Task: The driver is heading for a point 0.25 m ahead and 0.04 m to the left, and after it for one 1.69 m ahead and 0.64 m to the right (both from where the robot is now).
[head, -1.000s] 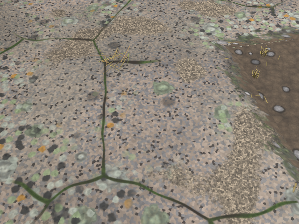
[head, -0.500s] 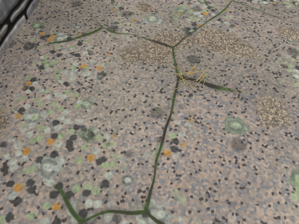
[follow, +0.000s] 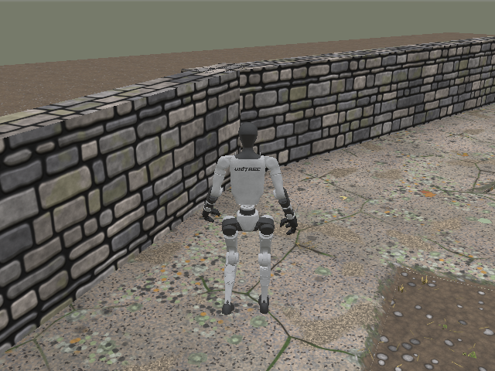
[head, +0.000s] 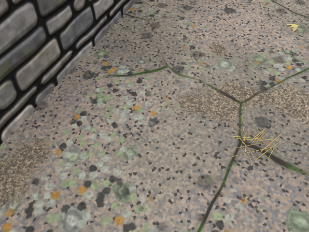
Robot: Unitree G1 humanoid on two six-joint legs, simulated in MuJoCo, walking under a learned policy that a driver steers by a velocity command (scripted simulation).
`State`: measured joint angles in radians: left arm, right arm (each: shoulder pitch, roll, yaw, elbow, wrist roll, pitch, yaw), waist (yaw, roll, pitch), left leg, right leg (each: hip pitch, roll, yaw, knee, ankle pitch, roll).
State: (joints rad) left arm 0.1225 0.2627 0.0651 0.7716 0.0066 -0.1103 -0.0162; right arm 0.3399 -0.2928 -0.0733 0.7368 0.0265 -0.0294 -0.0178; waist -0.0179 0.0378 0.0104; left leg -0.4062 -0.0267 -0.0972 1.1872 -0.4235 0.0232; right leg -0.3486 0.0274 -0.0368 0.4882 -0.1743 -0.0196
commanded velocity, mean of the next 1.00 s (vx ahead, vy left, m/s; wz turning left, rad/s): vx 0.13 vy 0.00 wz -0.22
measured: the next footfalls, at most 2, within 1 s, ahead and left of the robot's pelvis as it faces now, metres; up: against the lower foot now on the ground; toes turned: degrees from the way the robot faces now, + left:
left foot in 0.30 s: +0.28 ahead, +0.15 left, +0.00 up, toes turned +3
right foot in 0.68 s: +0.21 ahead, -0.10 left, +0.00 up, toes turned -12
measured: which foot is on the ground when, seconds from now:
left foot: up 0.00-0.28, down 0.30-0.70, up 0.72-1.00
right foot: down 0.00-0.32, up 0.34-0.66, down 0.68-1.00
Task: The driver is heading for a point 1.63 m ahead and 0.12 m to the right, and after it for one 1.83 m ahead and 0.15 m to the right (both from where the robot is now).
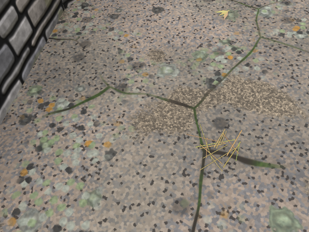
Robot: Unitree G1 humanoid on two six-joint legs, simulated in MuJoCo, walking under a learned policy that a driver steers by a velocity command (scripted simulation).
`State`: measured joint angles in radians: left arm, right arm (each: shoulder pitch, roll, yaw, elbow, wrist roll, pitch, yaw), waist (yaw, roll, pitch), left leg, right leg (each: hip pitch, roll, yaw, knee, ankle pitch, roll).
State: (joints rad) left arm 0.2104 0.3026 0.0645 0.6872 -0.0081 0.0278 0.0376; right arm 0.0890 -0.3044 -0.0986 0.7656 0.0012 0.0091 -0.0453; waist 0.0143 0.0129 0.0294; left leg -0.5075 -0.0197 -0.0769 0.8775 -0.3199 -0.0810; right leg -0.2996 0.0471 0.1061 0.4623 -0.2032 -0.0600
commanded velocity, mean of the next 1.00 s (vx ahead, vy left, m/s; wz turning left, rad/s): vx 0.00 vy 0.00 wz -0.39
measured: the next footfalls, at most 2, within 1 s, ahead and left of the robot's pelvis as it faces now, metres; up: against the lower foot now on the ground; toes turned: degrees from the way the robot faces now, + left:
left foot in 0.18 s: +0.07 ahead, +0.15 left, +0.00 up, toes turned -12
right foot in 0.58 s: +0.00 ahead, -0.12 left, +0.00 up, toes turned -21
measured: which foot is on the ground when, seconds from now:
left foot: up 0.00-0.16, down 0.18-0.58, up 0.60-0.92, down 0.94-1.00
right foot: down 0.00-0.18, up 0.20-0.56, down 0.58-1.00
